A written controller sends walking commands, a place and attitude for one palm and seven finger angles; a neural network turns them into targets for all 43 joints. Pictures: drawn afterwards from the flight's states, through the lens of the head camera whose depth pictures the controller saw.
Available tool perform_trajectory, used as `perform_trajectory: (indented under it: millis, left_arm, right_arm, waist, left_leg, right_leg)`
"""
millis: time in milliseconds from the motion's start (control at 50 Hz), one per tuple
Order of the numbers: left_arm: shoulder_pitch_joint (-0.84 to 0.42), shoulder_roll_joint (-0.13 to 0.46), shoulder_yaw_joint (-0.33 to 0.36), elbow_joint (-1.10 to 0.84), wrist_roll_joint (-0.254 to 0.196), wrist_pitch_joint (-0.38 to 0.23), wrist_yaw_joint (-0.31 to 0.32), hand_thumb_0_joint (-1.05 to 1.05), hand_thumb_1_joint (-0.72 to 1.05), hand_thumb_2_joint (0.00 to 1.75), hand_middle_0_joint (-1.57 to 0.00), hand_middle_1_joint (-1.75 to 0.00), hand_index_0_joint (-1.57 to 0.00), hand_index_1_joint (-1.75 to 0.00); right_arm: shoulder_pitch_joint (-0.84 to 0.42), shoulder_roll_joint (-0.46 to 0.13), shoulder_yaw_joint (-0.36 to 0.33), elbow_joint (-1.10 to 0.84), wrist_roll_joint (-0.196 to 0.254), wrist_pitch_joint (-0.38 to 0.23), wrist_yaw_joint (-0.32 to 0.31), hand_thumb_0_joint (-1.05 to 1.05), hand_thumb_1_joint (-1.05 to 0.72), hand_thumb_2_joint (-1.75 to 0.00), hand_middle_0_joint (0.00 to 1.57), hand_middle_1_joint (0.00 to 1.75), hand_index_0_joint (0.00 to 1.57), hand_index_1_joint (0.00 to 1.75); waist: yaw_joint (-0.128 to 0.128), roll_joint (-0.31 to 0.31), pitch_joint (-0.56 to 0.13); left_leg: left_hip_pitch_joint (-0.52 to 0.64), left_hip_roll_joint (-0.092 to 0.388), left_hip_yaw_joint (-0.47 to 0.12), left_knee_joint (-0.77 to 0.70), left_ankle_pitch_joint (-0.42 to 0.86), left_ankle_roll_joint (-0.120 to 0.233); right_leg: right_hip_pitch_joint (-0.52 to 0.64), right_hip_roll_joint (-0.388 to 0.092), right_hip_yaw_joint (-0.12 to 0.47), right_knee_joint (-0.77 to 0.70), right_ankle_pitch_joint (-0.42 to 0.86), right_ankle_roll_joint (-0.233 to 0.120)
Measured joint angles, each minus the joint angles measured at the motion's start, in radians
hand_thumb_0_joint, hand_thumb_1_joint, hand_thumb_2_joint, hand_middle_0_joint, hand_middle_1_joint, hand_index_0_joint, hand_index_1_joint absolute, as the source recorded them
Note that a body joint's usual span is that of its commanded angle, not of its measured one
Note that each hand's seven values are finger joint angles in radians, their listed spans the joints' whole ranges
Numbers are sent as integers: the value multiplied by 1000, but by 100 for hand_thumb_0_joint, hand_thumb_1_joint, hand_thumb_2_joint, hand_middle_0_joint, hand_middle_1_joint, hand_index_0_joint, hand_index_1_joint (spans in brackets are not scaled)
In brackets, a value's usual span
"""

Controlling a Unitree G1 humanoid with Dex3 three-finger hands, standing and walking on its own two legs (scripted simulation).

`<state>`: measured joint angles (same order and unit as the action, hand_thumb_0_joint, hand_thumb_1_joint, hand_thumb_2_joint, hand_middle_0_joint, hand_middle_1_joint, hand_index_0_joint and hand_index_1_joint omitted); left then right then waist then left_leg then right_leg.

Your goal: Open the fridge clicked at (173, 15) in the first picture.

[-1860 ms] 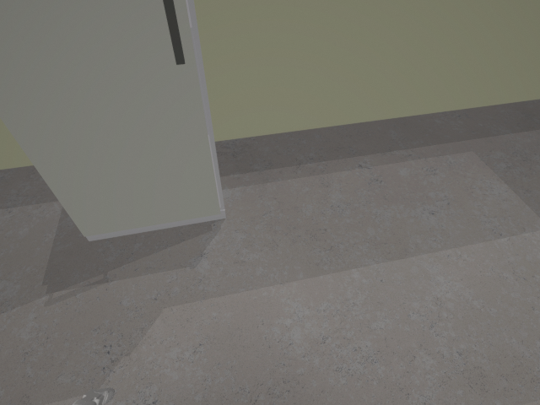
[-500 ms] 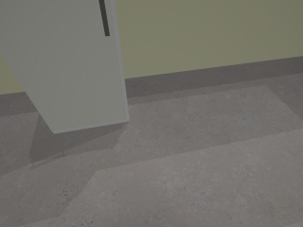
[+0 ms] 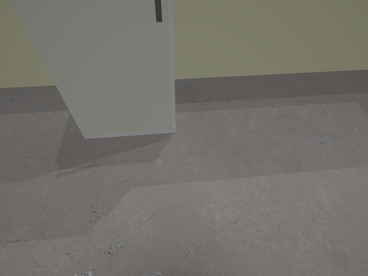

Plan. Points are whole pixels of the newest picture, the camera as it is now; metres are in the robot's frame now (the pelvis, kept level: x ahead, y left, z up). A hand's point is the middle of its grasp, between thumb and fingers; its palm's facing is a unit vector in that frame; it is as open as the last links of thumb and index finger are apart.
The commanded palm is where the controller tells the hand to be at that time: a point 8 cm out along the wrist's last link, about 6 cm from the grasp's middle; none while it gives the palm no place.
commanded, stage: walk to a spot facing it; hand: right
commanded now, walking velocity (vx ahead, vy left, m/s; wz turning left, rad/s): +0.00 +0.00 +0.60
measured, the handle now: out of the picture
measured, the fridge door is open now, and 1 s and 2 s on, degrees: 0 0 0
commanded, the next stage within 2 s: none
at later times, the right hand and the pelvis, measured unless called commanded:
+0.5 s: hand out of the picture +0.08 -0.21 -0.16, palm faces -0.15 +0.97 -0.21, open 7.4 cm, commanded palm none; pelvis +0.01 -0.02 +0.01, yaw +14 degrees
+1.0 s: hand (200, 199) +0.35 -0.04 -0.17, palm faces -0.62 +0.77 -0.12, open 7.4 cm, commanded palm none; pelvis +0.14 +0.02 -0.01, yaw +34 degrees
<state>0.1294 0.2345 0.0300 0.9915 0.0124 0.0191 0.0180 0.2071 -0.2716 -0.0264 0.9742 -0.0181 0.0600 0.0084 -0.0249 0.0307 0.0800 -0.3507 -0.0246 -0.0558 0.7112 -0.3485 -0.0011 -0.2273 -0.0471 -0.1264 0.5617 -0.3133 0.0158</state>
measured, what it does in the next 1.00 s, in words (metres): walks ahead, turning left: right foot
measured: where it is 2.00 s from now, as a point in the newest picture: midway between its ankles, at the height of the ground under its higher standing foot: (168, 258)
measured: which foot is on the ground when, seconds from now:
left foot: down 0.00-0.52, up 0.54-1.00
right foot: down 0.00-0.06, up 0.08-0.50, down 0.52-1.00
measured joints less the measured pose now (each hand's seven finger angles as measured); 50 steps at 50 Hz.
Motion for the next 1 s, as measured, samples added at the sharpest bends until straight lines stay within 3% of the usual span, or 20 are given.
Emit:
perform_trajectory:
  millis: [40,80,120,160,220,400,460,520,540,580,640,740,800,880,960,1000]
  left_arm:
    - [8,-7,5,-10,3,4,-1,1,90,90,-20,-30,-20,-30]
    - [15,-7,12,-18,2,15,-3,1,90,90,-20,-30,-20,-30]
    - [14,-6,19,-19,-2,31,-1,1,90,90,-20,-30,-20,-30]
    - [9,-6,24,-18,-2,38,-2,1,90,90,-20,-30,-20,-30]
    - [4,-8,26,-27,1,33,-4,1,90,90,-20,-30,-20,-30]
    - [14,5,30,-43,7,18,-7,1,91,90,-20,-30,-20,-30]
    - [24,5,29,-54,2,2,-9,1,91,90,-20,-30,-20,-30]
    - [42,2,21,-74,-3,-30,-5,1,90,90,-20,-30,-20,-30]
    - [48,-4,18,-77,0,-40,-1,1,90,90,-20,-30,-20,-30]
    - [77,-13,10,-84,3,-51,-1,1,90,90,-20,-30,-20,-30]
    - [139,-27,-1,-72,7,-62,3,1,90,90,-20,-30,-20,-30]
    - [229,-53,-13,-20,4,-78,13,1,90,90,-20,-30,-20,-30]
    - [277,-71,-17,13,4,-85,18,1,90,90,-20,-30,-20,-30]
    - [332,-90,-17,55,11,-84,19,1,90,90,-20,-30,-20,-30]
    - [377,-99,-13,90,13,-76,17,1,90,90,-20,-30,-20,-30]
    - [400,-101,-10,106,9,-68,13,1,90,90,-20,-30,-20,-30]
  right_arm:
    - [10,21,-7,-19,-1,1,6,1,-91,-90,20,30,20,30]
    - [27,38,-10,-40,-7,-17,8,1,-91,-90,20,30,20,30]
    - [35,58,-8,-51,-6,-28,-1,1,-91,-90,20,30,20,30]
    - [42,73,-7,-56,-3,-28,-6,1,-91,-90,20,30,20,30]
    - [53,83,-7,-56,-1,-29,-9,1,-90,-90,20,30,20,30]
    - [80,68,-27,-48,-6,-43,-1,1,-90,-90,21,30,20,30]
    - [91,52,-33,-46,-9,-42,3,1,-90,-90,21,30,20,30]
    - [106,32,-43,-46,-5,-32,6,1,-90,-90,21,30,20,30]
    - [105,25,-50,-40,-3,-25,9,1,-90,-90,20,30,20,30]
    - [101,14,-61,-26,-7,-13,19,1,-90,-90,20,30,20,30]
    - [83,-5,-75,-30,-18,-14,39,1,-91,-90,20,30,20,30]
    - [35,-17,-81,-51,-21,-17,45,1,-91,-90,20,30,19,30]
    - [-2,-7,-75,-51,-20,-12,45,1,-91,-90,20,30,19,30]
    - [-66,20,-58,-47,-17,-5,50,1,-91,-90,20,30,19,30]
    - [-138,49,-39,-55,-15,-17,53,1,-91,-90,20,30,19,30]
    - [-160,56,-31,-65,-16,-39,52,1,-91,-90,20,30,19,30]
  waist:
    - [-4,-16,12]
    - [-6,-39,11]
    - [-4,-56,16]
    - [-7,-60,18]
    - [-6,-51,15]
    - [-19,-25,-45]
    - [-30,-10,-70]
    - [-28,2,-93]
    - [-20,11,-94]
    - [-4,11,-101]
    - [6,10,-104]
    - [11,16,-82]
    - [22,16,-55]
    - [51,11,-11]
    - [81,-1,35]
    - [86,-4,50]
  left_leg:
    - [-3,10,44,37,-44,-2]
    - [2,0,63,-1,20,30]
    - [-6,-17,67,-1,16,60]
    - [5,-30,56,-53,39,71]
    - [22,-44,27,-144,102,70]
    - [45,-78,-64,-273,182,60]
    - [44,-85,-100,-277,183,50]
    - [19,-101,-131,-211,131,31]
    - [-5,-99,-125,-136,41,28]
    - [-72,-77,-52,55,-50,13]
    - [-176,-26,28,299,19,-11]
    - [-292,49,53,453,144,-33]
    - [-322,75,73,427,175,-34]
    - [-307,87,133,267,182,-21]
    - [-238,48,196,64,134,26]
    - [-165,13,224,-35,121,58]
  right_leg:
    - [-8,-20,-18,45,-25,9]
    - [-63,-45,-9,168,-88,25]
    - [-146,-24,62,357,-158,30]
    - [-207,-5,102,484,-132,34]
    - [-247,2,118,527,-73,46]
    - [-189,1,127,349,-82,54]
    - [-129,19,124,198,-111,38]
    - [-22,31,115,-40,-55,5]
    - [-11,35,103,-50,-17,-16]
    - [21,26,79,-57,-9,-42]
    - [99,7,44,-134,-1,-48]
    - [196,-9,-27,-211,-8,-45]
    - [244,-15,-71,-226,-34,-40]
    - [302,-24,-128,-235,-78,-26]
    - [345,-43,-184,-201,-146,2]
    - [332,-69,-205,-87,-196,15]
